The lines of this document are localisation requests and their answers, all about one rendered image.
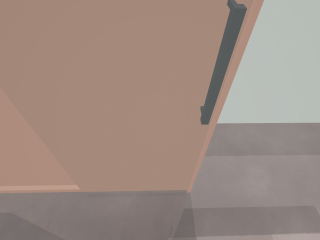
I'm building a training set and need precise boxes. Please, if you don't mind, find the wardrobe door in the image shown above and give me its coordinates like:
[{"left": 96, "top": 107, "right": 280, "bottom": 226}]
[
  {"left": 0, "top": 0, "right": 254, "bottom": 192},
  {"left": 0, "top": 88, "right": 76, "bottom": 186}
]

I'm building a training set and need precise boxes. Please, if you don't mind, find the handle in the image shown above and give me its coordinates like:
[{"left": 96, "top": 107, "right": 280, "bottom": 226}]
[{"left": 200, "top": 0, "right": 247, "bottom": 125}]

